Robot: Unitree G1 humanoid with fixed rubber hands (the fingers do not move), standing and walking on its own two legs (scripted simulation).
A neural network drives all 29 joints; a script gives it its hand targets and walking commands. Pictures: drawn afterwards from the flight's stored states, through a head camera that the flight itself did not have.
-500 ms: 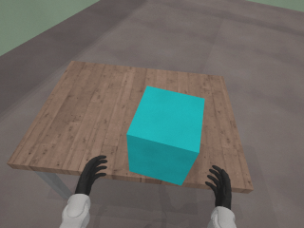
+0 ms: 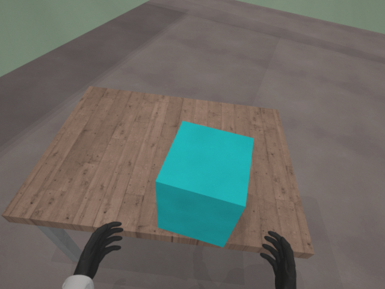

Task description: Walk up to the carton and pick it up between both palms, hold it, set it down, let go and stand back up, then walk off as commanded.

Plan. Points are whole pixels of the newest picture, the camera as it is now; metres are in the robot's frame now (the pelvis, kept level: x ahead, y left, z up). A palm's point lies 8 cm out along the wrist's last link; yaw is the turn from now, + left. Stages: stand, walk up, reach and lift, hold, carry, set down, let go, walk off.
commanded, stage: set down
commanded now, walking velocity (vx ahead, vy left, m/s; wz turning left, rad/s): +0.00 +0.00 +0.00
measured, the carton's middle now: (203, 185) +0.42 -0.05 -0.09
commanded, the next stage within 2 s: let go in 1.50 s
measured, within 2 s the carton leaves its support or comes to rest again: neither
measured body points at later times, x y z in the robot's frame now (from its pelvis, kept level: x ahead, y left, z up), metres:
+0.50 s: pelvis +0.02 -0.01 +0.01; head +0.02 +0.00 +0.46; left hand +0.22 +0.20 -0.06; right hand +0.21 -0.20 -0.06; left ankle +0.01 +0.10 -0.73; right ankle +0.03 -0.14 -0.73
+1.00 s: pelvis +0.01 -0.01 +0.01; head +0.00 -0.01 +0.46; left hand +0.20 +0.20 -0.07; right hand +0.19 -0.21 -0.07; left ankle +0.01 +0.10 -0.73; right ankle +0.03 -0.14 -0.73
